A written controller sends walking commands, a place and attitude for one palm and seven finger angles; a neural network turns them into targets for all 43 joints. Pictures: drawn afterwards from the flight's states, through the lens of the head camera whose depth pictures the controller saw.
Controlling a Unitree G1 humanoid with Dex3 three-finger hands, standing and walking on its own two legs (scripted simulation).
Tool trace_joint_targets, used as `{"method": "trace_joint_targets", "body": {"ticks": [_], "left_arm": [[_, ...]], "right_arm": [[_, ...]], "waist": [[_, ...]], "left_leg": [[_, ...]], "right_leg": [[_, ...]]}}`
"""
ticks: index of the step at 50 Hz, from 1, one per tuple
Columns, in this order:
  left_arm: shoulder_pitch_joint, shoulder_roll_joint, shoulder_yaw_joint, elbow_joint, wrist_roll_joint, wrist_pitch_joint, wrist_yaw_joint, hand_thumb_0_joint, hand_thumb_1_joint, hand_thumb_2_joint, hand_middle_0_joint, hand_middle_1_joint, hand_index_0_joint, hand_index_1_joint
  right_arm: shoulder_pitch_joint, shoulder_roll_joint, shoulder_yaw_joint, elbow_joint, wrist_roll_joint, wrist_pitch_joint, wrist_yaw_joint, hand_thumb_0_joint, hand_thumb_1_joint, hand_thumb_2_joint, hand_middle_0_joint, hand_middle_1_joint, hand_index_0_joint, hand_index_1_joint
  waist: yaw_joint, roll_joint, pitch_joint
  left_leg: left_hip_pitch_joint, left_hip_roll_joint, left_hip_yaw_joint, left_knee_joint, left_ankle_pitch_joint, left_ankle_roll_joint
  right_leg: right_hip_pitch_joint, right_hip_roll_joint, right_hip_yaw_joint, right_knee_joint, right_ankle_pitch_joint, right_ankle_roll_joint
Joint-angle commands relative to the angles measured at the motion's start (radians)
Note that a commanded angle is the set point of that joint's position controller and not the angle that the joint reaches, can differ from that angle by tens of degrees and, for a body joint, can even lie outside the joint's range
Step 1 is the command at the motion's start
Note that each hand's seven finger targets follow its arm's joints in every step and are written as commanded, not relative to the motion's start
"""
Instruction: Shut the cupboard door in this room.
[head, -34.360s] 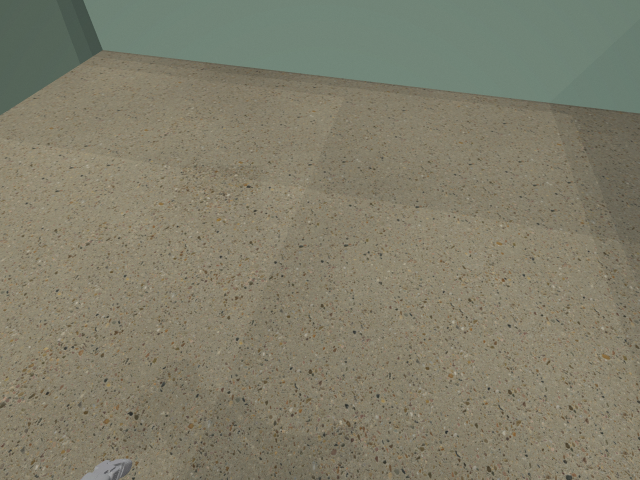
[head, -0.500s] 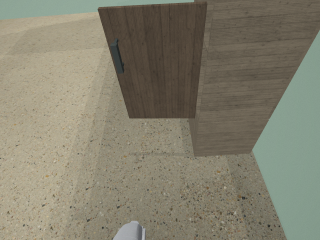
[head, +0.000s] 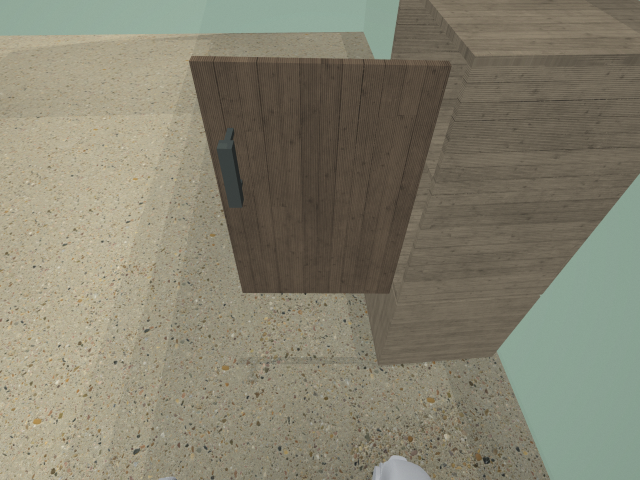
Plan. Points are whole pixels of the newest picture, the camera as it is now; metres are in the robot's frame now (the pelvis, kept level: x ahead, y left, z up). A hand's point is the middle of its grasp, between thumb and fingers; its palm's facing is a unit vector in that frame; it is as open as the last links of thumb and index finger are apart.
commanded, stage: come to a stop and stand still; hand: left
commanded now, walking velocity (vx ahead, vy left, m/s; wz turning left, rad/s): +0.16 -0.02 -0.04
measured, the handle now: (233, 168) +0.58 +0.19 +0.06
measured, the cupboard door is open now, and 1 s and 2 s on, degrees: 85 85 85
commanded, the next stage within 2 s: look again from close up in 1.42 s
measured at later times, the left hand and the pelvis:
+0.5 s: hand out of the picture +0.10 +0.21 -0.18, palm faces +0.04 -0.96 -0.27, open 7.3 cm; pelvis +0.03 +0.01 -0.01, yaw +1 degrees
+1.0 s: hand out of the picture -0.03 +0.25 -0.17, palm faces +0.05 -0.98 -0.20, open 7.4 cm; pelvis -0.04 +0.08 -0.01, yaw +0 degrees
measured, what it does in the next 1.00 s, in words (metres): steps on the spot: right foot, then left foot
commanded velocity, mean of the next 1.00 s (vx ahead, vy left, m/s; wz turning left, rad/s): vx -0.09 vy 0.03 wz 0.00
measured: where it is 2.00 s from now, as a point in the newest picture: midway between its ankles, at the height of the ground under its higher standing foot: outside the picture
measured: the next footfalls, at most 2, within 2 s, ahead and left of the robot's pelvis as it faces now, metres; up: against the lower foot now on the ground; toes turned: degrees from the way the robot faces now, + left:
right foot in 0.14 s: +0.18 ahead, -0.13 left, +0.00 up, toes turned -7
left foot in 0.54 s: +0.03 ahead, +0.15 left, +0.00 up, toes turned +2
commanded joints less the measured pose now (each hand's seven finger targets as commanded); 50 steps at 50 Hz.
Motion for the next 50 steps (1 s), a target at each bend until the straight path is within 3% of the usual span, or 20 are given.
{"method": "trace_joint_targets", "body": {"ticks": [1, 4, 6, 7, 8, 12, 22, 23, 25, 27, 28, 32, 35, 38, 39, 42, 45, 47, 48, 50], "left_arm": [[0.017, 0.015, -0.007, -0.054, 0.001, -0.001, -0.002, 0.0, 0.9, 0.9, -0.2, -0.3, -0.2, -0.3], [0.039, 0.014, -0.017, -0.05, 0.0, -0.013, 0.008, 0.0, 0.9, 0.9, -0.2, -0.3, -0.2, -0.3], [0.184, 0.075, -0.011, -0.004, 0.004, -0.032, 0.022, 0.0, 0.9, 0.9, -0.2, -0.3, -0.2, -0.3], [0.232, 0.155, 0.0, 0.01, 0.008, -0.044, 0.035, 0.0, 0.9, 0.9, -0.2, -0.3, -0.2, -0.3], [0.267, 0.201, 0.003, 0.028, -0.005, -0.045, 0.036, 0.0, 0.9, 0.9, -0.2, -0.3, -0.2, -0.3], [0.078, 0.172, 0.005, -0.021, -0.006, -0.014, 0.058, 0.0, 0.9, 0.9, -0.2, -0.3, -0.2, -0.3], [0.005, 0.179, 0.033, -0.074, 0.019, 0.028, 0.047, 0.0, 0.9, 0.9, -0.2, -0.3, -0.2, -0.3], [0.0, 0.225, 0.024, -0.113, 0.023, 0.016, 0.089, 0.0, 0.9, 0.9, -0.2, -0.3, -0.2, -0.3], [0.055, 0.174, 0.018, -0.111, 0.003, 0.03, 0.079, 0.0, 0.9, 0.9, -0.2, -0.3, -0.2, -0.3], [0.072, 0.081, -0.011, -0.105, -0.012, 0.06, 0.052, 0.0, 0.9, 0.9, -0.2, -0.3, -0.2, -0.3], [0.066, 0.08, 0.0, -0.112, -0.011, 0.072, 0.048, 0.0, 0.9, 0.9, -0.2, -0.3, -0.2, -0.3], [0.132, 0.075, -0.008, -0.09, 0.004, 0.064, 0.035, 0.0, 0.9, 0.9, -0.2, -0.3, -0.2, -0.3], [0.22, 0.06, -0.017, -0.076, 0.005, 0.036, 0.03, 0.0, 0.9, 0.9, -0.2, -0.3, -0.2, -0.3], [0.18, 0.133, -0.018, -0.107, 0.008, 0.004, 0.031, 0.0, 0.9, 0.9, -0.2, -0.3, -0.2, -0.3], [0.127, 0.163, -0.007, -0.125, 0.008, 0.01, 0.029, 0.0, 0.9, 0.9, -0.2, -0.3, -0.2, -0.3], [0.03, 0.142, 0.002, -0.152, 0.006, 0.002, 0.045, 0.0, 0.9, 0.9, -0.2, -0.3, -0.2, -0.3], [0.075, 0.113, 0.004, -0.133, 0.005, 0.011, 0.042, 0.0, 0.9, 0.9, -0.2, -0.3, -0.2, -0.3], [0.153, 0.074, -0.005, -0.104, -0.006, 0.017, 0.034, 0.0, 0.9, 0.9, -0.2, -0.3, -0.2, -0.3], [0.173, 0.074, -0.004, -0.084, 0.0, 0.022, 0.034, 0.0, 0.9, 0.9, -0.2, -0.3, -0.2, -0.3], [0.223, 0.044, -0.007, -0.044, 0.006, 0.03, 0.025, 0.0, 0.9, 0.9, -0.2, -0.3, -0.2, -0.3]], "right_arm": [[0.076, -0.108, -0.014, -0.019, -0.009, -0.007, -0.003, 0.0, -0.9, -0.9, 0.2, 0.3, 0.2, 0.3], [0.084, -0.108, -0.006, 0.002, -0.01, 0.007, -0.011, 0.0, -0.9, -0.9, 0.2, 0.3, 0.2, 0.3], [0.09, -0.104, 0.0, 0.009, 0.005, 0.013, -0.012, 0.0, -0.9, -0.9, 0.2, 0.3, 0.2, 0.3], [0.129, -0.072, 0.002, 0.008, 0.017, 0.018, -0.007, 0.0, -0.9, -0.9, 0.2, 0.3, 0.2, 0.3], [0.152, -0.059, 0.0, 0.006, 0.028, 0.036, -0.008, 0.0, -0.9, -0.9, 0.2, 0.3, 0.2, 0.3], [0.091, -0.055, -0.012, 0.013, 0.026, 0.098, -0.009, 0.0, -0.9, -0.9, 0.2, 0.3, 0.2, 0.3], [0.065, -0.037, -0.023, -0.034, 0.011, 0.12, 0.018, 0.0, -0.9, -0.9, 0.2, 0.3, 0.2, 0.3], [0.142, -0.124, -0.036, -0.112, 0.016, 0.082, 0.013, 0.0, -0.9, -0.9, 0.2, 0.3, 0.2, 0.3], [0.082, -0.081, -0.019, -0.149, 0.014, 0.072, 0.002, 0.0, -0.9, -0.9, 0.2, 0.3, 0.2, 0.3], [0.013, -0.173, -0.025, -0.213, -0.008, 0.076, -0.008, 0.0, -0.9, -0.9, 0.2, 0.3, 0.2, 0.3], [-0.047, -0.195, -0.026, -0.25, -0.018, 0.09, -0.009, 0.0, -0.9, -0.9, 0.2, 0.3, 0.2, 0.3], [-0.148, -0.149, -0.001, -0.265, -0.016, 0.091, 0.012, 0.0, -0.9, -0.9, 0.2, 0.3, 0.2, 0.3], [-0.086, -0.161, -0.002, -0.249, -0.015, 0.088, 0.005, 0.0, -0.9, -0.9, 0.2, 0.3, 0.2, 0.3], [0.017, -0.105, 0.01, -0.234, 0.005, 0.095, 0.005, 0.0, -0.9, -0.9, 0.2, 0.3, 0.2, 0.3], [0.054, -0.105, -0.002, -0.218, -0.003, 0.102, 0.009, 0.0, -0.9, -0.9, 0.2, 0.3, 0.2, 0.3], [0.128, -0.098, -0.002, -0.171, 0.003, 0.101, 0.011, 0.0, -0.9, -0.9, 0.2, 0.3, 0.2, 0.3], [0.169, -0.076, 0.009, -0.142, -0.001, 0.081, 0.01, 0.0, -0.9, -0.9, 0.2, 0.3, 0.2, 0.3], [0.092, -0.105, 0.008, -0.146, -0.015, 0.06, 0.003, 0.0, -0.9, -0.9, 0.2, 0.3, 0.2, 0.3], [0.019, -0.116, 0.007, -0.163, -0.011, 0.059, -0.003, 0.0, -0.9, -0.9, 0.2, 0.3, 0.2, 0.3], [-0.039, -0.124, 0.01, -0.166, -0.004, 0.063, -0.009, 0.0, -0.9, -0.9, 0.2, 0.3, 0.2, 0.3]], "waist": [[-0.01, 0.11, 0.074], [0.004, 0.087, 0.048], [0.067, 0.014, -0.062], [0.062, -0.115, -0.152], [0.052, -0.139, -0.214], [0.015, -0.072, -0.114], [0.009, -0.192, -0.093], [-0.081, -0.051, -0.352], [-0.038, 0.109, -0.314], [-0.015, 0.389, -0.061], [-0.003, 0.301, 0.045], [0.039, 0.161, 0.223], [0.047, 0.03, 0.166], [-0.033, -0.122, 0.086], [-0.07, -0.073, 0.021], [-0.089, -0.268, 0.001], [-0.081, -0.082, 0.022], [-0.023, 0.26, 0.057], [0.004, 0.3, 0.077], [0.038, 0.177, 0.054]], "left_leg": [[-0.028, 0.315, -0.148, -0.087, 0.544, 0.106], [-0.014, 0.299, -0.136, 0.045, 0.751, 0.067], [-0.065, 0.222, -0.108, 0.236, 0.686, -0.014], [-0.229, 0.12, -0.082, 0.415, 0.31, -0.064], [-0.249, 0.04, -0.098, 0.58, -0.308, -0.09], [-0.292, 0.076, -0.216, 0.765, -0.321, -0.099], [-0.249, 0.054, -0.15, 0.549, -0.198, -0.104], [-0.267, 0.029, -0.097, 0.406, -0.295, -0.126], [-0.118, 0.035, -0.103, -0.006, -0.009, -0.094], [-0.194, 0.285, -0.372, -0.077, 0.129, 0.01], [-0.364, 0.34, -0.4, -0.086, 0.078, 0.086], [-0.614, 0.247, -0.323, -0.118, -0.22, 0.082], [-0.478, 0.221, -0.324, -0.023, -0.286, 0.052], [-0.279, 0.044, -0.192, 0.227, -0.174, -0.033], [-0.113, 0.007, -0.165, 0.323, -0.101, -0.048], [-0.072, 0.032, -0.185, 0.352, -0.081, -0.037], [-0.028, 0.046, -0.2, 0.095, -0.097, -0.026], [-0.241, 0.19, -0.411, -0.139, -0.299, 0.021], [-0.353, 0.233, -0.461, -0.193, -0.345, 0.042], [-0.422, 0.235, -0.422, -0.178, -0.294, 0.067]], "right_leg": [[0.045, 0.013, -0.003, -0.188, 0.006, -0.019], [0.195, 0.061, -0.031, -0.335, 0.02, -0.033], [0.456, 0.036, 0.007, -0.486, 0.382, -0.034], [0.635, -0.148, 0.226, -0.444, 0.858, -0.113], [0.66, -0.328, 0.312, -0.46, 1.209, -0.246], [0.442, -0.287, 0.225, -0.55, 0.838, -0.263], [0.268, -0.163, 0.179, -0.691, -0.049, -0.175], [0.594, -0.212, 0.279, -0.485, 0.575, -0.184], [0.44, -0.113, 0.116, -0.335, 0.26, -0.126], [0.128, 0.081, -0.024, -0.182, -0.284, -0.011], [0.133, 0.099, 0.038, -0.068, -0.278, -0.025], [0.215, 0.116, 0.082, 0.016, -0.164, -0.033], [0.297, 0.116, 0.066, -0.341, -0.125, -0.038], [0.119, -0.093, 0.463, -0.698, -0.462, -0.163], [0.018, -0.111, 0.458, -0.738, -0.495, -0.188], [-0.025, -0.06, 0.355, -0.757, -0.509, -0.168], [-0.015, 0.005, 0.275, -0.632, -0.437, -0.114], [0.132, 0.117, 0.134, -0.416, -0.217, -0.063], [0.21, 0.129, 0.096, -0.32, -0.147, -0.056], [0.301, 0.135, 0.104, -0.207, -0.113, -0.055]]}}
